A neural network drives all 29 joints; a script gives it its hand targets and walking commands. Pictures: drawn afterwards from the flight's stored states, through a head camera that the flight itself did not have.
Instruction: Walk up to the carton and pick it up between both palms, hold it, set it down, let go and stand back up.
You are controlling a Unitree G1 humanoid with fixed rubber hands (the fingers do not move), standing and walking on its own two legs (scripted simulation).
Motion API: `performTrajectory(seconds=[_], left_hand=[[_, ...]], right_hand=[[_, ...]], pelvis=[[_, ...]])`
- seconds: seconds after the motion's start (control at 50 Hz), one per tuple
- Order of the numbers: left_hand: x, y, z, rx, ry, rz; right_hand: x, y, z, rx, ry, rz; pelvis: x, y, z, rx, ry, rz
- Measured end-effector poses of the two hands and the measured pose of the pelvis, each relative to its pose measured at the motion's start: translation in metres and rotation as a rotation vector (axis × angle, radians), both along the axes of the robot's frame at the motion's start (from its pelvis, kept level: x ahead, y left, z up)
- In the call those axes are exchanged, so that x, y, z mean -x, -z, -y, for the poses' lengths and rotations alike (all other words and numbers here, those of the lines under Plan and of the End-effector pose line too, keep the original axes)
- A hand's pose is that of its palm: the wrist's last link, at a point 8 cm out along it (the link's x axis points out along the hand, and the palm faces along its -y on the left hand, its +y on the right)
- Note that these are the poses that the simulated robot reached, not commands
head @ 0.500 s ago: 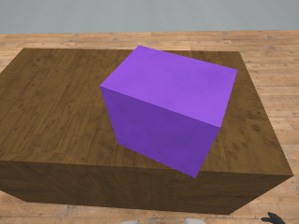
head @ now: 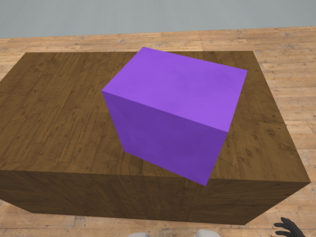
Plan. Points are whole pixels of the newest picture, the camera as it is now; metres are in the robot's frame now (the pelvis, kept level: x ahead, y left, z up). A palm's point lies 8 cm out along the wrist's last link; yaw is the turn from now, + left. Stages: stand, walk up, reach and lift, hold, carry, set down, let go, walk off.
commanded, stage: walk up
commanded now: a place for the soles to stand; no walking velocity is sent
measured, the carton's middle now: (174, 117) +0.42 -0.01 +0.04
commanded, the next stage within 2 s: reach and lift in 0.12 s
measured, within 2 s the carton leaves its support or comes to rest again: neither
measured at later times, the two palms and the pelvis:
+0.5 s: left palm (79, 225) +0.16 +0.25 -0.09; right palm out of the picture +0.11 -0.31 -0.08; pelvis -0.02 -0.03 +0.00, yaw +0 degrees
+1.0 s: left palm (61, 216) +0.17 +0.28 -0.03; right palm out of the picture +0.12 -0.24 -0.05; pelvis -0.03 +0.00 +0.01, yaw +0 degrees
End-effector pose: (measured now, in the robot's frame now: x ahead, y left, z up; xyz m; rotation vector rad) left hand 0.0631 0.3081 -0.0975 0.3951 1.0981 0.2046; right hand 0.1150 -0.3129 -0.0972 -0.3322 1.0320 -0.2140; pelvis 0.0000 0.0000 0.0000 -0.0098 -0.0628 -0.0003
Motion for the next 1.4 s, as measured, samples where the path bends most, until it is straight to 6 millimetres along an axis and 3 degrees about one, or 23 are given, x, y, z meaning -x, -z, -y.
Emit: performTrajectory(seconds=[0.12,0.18,0.3,0.4,0.58,0.72,0.9,1.06,1.26,1.4], left_hand=[[-0.001,-0.001,0.005,0.001,0.001,0.001],[-0.009,0.006,0.011,-0.002,-0.029,-0.079],[-0.064,0.01,0.033,0.003,-0.007,-0.05],[-0.101,-0.007,0.053,0.037,0.049,0.067],[-0.097,-0.01,0.058,0.105,0.054,0.071],[-0.096,-0.019,0.052,0.122,0.072,0.12],[-0.105,-0.049,0.035,0.101,0.113,0.231],[-0.116,-0.074,0.033,0.125,0.162,0.324],[-0.134,-0.075,0.05,0.27,0.148,0.406],[-0.151,-0.075,0.05,0.308,0.161,0.458]], right_hand=[[0.009,-0.001,0.006,0.002,0.009,-0.003],[0.007,0.007,0.013,0.003,-0.015,0.019],[-0.013,0.019,0.018,-0.009,-0.055,0.115],[-0.017,0.003,0.01,0.007,-0.07,0.197],[0.017,-0.024,-0.008,0.04,-0.065,0.186],[0.032,-0.036,-0.035,0.021,-0.041,0.22],[0.013,-0.044,-0.063,-0.017,-0.033,0.319],[-0.004,-0.054,-0.073,-0.029,-0.007,0.403],[-0.006,-0.073,-0.073,-0.014,0.084,0.441],[-0.016,-0.089,-0.077,-0.002,0.125,0.471]], pelvis=[[0.001,-0.001,0.005,0.0,0.005,-0.001],[0.005,0.005,0.01,-0.007,0.005,0.02],[0.015,0.021,0.02,-0.022,0.006,0.076],[0.014,0.016,0.027,-0.031,0.006,0.061],[0.022,-0.002,0.025,-0.03,0.004,0.018],[0.03,-0.007,0.015,-0.016,0.003,0.016],[0.033,-0.009,0.001,0.005,0.003,0.021],[0.029,-0.013,-0.003,0.011,0.003,0.004],[0.018,-0.018,0.003,0.003,0.003,-0.024],[0.005,-0.021,0.001,0.004,0.003,-0.053]])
